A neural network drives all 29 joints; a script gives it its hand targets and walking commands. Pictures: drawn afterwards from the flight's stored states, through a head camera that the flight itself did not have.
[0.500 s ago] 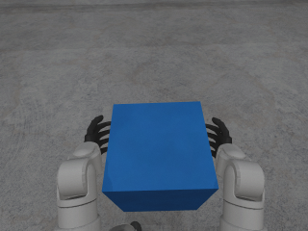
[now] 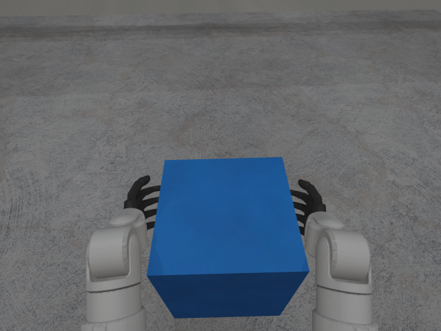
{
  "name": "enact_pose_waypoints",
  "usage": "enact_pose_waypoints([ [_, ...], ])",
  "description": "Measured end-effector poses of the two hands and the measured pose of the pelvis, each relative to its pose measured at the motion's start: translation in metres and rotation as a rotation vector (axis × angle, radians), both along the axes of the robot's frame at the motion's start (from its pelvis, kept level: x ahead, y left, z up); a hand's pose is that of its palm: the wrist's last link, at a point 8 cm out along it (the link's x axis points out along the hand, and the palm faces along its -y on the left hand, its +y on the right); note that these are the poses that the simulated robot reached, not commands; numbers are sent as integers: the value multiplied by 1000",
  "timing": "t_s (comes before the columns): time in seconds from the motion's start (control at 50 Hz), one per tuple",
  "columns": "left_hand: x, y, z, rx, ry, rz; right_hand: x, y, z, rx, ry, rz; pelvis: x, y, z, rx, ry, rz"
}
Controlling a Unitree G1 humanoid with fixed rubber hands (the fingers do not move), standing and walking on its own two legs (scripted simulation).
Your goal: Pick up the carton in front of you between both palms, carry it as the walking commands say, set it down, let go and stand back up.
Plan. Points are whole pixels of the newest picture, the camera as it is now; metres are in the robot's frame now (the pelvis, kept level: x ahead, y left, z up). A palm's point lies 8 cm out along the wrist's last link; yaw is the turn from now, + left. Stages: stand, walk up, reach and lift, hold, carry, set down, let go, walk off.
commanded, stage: carry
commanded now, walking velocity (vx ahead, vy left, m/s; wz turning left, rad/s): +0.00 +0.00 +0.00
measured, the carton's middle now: (225, 242) +0.27 +0.00 +0.01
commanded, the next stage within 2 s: hold in 1.36 s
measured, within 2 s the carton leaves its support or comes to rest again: neither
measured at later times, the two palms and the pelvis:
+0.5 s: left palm (138, 239) +0.24 +0.14 +0.09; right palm (325, 241) +0.23 -0.16 +0.08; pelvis -0.03 -0.01 +0.00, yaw +0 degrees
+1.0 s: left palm (142, 260) +0.22 +0.14 +0.05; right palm (322, 263) +0.21 -0.16 +0.04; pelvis -0.06 -0.01 +0.00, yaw +0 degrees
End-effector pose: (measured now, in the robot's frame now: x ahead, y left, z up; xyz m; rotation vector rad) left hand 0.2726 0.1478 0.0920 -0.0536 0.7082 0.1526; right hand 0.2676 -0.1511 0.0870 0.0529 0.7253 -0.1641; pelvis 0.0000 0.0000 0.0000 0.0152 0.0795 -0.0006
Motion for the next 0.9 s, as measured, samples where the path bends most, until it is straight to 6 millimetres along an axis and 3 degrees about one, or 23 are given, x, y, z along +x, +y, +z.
enact_pose_waypoints([
  [0.18, -6, -8, -5, 0, -1, 2, -5, -8, -4, -3, -1, 3, -4, -9, -5, 2, -10, -3],
  [0.5, -35, -11, -5, -1, 4, -3, -34, -11, -2, -11, 5, 3, -28, -11, -4, -5, -48, -5],
  [0.7, -51, -12, -21, 23, 27, -21, -51, -12, -18, -33, 29, 16, -46, -12, -2, -10, -60, -5],
  [0.9, -55, -12, -36, 52, 9, -40, -56, -12, -33, -67, 13, 36, -58, -12, -1, -15, -59, -6],
])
